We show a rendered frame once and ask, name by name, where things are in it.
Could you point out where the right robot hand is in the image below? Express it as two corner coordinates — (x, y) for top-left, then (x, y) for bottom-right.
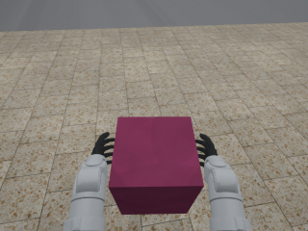
(195, 133), (218, 167)

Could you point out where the left robot hand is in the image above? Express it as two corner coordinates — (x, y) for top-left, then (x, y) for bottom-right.
(91, 132), (115, 165)

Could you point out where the right robot forearm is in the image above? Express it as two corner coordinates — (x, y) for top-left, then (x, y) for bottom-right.
(204, 155), (252, 231)

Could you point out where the carton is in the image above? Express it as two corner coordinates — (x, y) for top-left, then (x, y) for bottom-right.
(108, 116), (204, 215)

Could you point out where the left robot forearm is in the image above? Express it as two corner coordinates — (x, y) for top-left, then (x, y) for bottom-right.
(63, 154), (108, 231)

